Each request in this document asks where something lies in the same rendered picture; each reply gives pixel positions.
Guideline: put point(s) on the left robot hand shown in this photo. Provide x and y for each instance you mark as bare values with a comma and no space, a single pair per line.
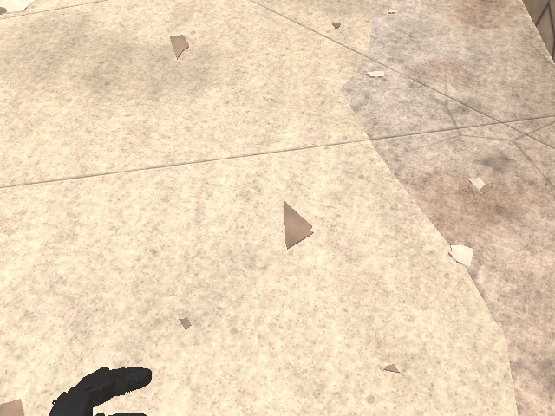
99,387

